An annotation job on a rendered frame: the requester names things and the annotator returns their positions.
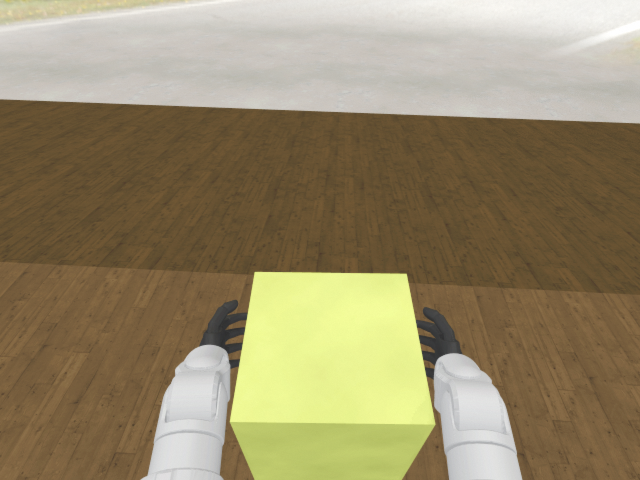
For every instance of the right robot forearm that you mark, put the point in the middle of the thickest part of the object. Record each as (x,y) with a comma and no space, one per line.
(477,435)

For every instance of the carton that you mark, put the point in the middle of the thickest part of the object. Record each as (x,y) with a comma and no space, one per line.
(331,382)

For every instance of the left robot hand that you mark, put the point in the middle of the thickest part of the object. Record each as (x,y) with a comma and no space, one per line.
(216,333)

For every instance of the left robot forearm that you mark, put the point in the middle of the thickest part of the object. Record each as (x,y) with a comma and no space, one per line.
(190,432)

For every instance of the right robot hand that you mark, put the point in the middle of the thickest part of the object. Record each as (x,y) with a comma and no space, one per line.
(445,342)

